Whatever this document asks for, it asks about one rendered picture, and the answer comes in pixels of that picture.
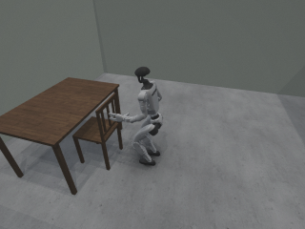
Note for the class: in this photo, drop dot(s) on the robot left thigh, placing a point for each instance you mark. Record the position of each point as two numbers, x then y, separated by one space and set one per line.
144 132

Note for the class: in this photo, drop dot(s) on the chair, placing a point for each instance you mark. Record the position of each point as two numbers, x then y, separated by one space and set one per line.
98 130

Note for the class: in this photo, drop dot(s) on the robot left forearm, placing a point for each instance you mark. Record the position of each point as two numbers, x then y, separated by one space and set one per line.
132 119

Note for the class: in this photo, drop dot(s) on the robot left hand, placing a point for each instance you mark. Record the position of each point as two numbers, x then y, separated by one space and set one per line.
117 117

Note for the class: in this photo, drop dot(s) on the humanoid robot torso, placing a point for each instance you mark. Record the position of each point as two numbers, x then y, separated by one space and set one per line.
153 106

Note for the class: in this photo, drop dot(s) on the left robot upper arm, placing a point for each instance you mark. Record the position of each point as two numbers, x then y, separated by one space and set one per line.
142 99

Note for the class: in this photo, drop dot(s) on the table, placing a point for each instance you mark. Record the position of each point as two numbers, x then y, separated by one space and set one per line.
50 116

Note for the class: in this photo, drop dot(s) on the right robot upper arm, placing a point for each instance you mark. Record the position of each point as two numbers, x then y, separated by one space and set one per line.
159 95

